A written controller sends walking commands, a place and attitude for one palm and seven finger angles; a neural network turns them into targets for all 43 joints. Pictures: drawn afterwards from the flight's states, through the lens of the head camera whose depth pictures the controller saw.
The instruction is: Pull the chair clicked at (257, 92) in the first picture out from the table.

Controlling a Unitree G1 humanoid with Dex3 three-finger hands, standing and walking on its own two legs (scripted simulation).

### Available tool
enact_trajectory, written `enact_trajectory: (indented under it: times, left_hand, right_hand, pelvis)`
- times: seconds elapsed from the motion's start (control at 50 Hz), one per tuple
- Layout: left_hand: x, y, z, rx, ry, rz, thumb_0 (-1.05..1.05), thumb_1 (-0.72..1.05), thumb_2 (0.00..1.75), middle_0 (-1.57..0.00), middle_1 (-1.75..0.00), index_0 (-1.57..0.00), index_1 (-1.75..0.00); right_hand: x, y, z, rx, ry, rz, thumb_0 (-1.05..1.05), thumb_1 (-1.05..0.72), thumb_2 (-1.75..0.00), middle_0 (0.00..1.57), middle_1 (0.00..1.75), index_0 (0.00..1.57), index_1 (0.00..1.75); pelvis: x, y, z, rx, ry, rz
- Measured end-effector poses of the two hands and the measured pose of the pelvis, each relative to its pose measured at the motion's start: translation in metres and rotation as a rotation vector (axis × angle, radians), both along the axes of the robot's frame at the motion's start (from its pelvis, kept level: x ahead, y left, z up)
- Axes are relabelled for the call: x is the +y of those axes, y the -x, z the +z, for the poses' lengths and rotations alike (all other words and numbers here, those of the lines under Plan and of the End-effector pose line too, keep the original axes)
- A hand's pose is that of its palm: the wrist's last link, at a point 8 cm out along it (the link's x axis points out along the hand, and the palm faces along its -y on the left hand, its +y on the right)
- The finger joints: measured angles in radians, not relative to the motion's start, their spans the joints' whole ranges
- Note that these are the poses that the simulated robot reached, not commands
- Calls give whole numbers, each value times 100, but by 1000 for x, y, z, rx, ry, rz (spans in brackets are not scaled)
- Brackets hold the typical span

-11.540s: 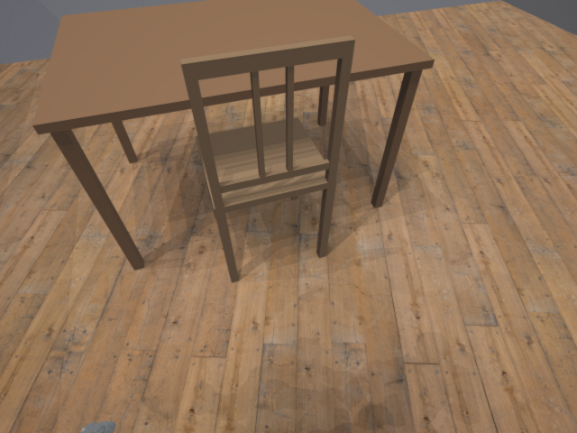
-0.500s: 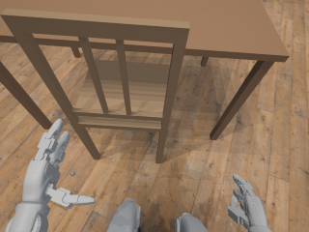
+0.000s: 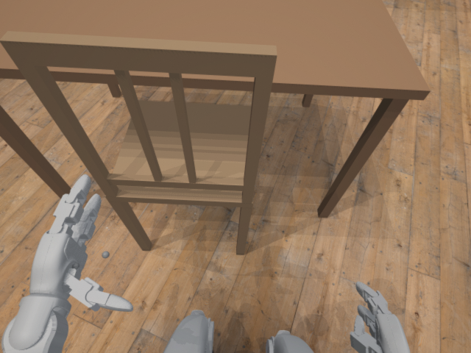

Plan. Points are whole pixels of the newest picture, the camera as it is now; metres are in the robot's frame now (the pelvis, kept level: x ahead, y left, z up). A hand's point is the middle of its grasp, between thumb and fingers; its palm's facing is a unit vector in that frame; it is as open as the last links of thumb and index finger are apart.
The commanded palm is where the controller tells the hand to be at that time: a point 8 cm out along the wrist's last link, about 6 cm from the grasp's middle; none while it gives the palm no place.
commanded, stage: raise the hand toward the chair's back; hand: left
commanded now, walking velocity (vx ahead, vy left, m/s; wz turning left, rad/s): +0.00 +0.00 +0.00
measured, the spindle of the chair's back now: (143, 135) +0.52 +0.23 +0.01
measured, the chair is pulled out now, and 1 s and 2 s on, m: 0.00 0.00 0.00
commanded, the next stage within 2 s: aim the fingers beside a spindle in 0.36 s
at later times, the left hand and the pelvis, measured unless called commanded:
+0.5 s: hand (117, 262) +0.24 +0.19 +0.05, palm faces +0.06 -1.00 -0.06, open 16.9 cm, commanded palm +0.22 +0.24 +0.05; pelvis -0.01 -0.02 +0.00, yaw +0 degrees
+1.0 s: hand (149, 231) +0.30 +0.16 +0.03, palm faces +0.02 -1.00 -0.03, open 16.9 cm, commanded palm +0.27 +0.22 +0.03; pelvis +0.00 -0.01 -0.01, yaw -1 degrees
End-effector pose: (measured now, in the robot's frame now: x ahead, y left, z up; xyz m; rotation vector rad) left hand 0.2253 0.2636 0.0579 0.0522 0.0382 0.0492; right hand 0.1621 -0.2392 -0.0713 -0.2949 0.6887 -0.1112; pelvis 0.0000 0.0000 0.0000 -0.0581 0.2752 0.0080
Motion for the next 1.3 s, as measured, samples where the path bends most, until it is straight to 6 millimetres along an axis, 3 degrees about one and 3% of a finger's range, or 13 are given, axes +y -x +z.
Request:
enact_trajectory:
  times: [0.18,0.56,0.9,1.3]
  left_hand:
    - [-11,4,-1,-12,-4,6,-1,-50,30,-6,-8,-6,-8]
    - [-22,9,-2,-14,-7,10,-1,-50,30,-6,-8,-6,-8]
    - [-41,-40,-19,-21,16,-25,-1,-50,30,-6,-8,-6,-8]
    - [-63,-74,-36,-33,26,-37,-1,-50,30,-6,-8,-6,-8]
  right_hand:
    - [-12,4,0,-10,3,-8,1,-90,-90,20,30,20,30]
    - [-11,-1,-7,-41,-33,9,1,-90,-90,20,30,21,30]
    - [-14,12,-18,26,-13,-14,1,-90,-90,20,30,20,30]
    - [-6,13,-37,97,-30,-11,1,-90,-90,20,30,20,30]
  pelvis:
    - [-8,3,-1,-4,-8,-3]
    - [-17,9,-4,-9,-18,-1]
    - [-12,7,-10,26,-18,-11]
    - [-6,6,-18,59,-21,-18]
